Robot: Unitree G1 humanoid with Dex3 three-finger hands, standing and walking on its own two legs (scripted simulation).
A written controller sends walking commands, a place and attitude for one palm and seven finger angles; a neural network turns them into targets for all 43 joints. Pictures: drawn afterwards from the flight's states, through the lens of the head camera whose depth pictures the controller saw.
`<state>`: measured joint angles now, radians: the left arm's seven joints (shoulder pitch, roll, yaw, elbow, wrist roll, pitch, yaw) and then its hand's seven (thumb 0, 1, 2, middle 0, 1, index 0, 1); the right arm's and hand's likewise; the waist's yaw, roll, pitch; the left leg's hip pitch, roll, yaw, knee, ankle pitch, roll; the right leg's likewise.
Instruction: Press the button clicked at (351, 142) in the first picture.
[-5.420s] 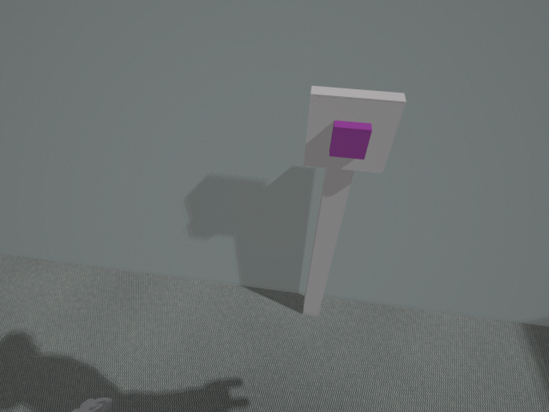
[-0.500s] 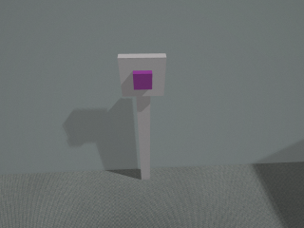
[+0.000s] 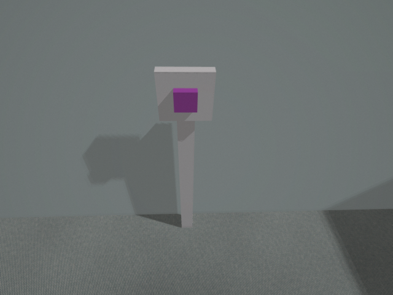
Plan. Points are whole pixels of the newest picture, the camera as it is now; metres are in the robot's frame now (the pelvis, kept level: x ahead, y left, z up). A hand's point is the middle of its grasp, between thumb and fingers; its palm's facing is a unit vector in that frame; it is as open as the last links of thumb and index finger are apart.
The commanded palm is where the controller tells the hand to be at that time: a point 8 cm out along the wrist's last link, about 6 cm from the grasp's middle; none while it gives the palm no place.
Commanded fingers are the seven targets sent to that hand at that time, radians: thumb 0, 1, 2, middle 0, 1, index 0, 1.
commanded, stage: shuffle to correct the standing spot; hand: left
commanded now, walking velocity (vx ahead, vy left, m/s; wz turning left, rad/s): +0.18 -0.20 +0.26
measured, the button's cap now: (185, 99) +0.61 +0.06 +0.09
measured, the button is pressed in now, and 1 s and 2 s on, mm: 0 0 0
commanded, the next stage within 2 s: come to a stop and stand still in 0.94 s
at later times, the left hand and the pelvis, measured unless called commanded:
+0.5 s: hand out of the picture -0.02 +0.10 -0.20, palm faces +0.16 -0.99 -0.06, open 7.4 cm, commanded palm none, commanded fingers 0.00 0.90 0.90 -0.20 -0.30 -0.20 -0.30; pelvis +0.08 -0.02 -0.02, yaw +5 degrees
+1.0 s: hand (176, 276) +0.22 +0.06 -0.17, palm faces +0.09 -0.96 -0.25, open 7.4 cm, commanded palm none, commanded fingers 0.00 0.90 0.90 -0.20 -0.30 -0.20 -0.30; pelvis +0.15 -0.13 -0.01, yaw +6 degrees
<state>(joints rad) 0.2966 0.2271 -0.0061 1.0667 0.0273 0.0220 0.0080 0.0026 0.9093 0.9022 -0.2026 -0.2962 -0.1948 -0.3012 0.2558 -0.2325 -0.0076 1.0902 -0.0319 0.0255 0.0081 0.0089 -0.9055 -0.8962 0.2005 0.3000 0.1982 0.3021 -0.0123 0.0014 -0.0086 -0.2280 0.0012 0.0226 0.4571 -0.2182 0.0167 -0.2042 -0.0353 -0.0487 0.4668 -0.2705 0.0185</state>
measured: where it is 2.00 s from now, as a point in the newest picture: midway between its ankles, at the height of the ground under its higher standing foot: outside the picture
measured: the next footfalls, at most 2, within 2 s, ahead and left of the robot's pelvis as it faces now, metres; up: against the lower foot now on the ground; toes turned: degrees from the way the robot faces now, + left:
left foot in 0.44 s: +0.12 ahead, +0.06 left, +0.00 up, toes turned +16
right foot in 0.90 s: +0.25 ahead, -0.22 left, +0.00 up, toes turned +6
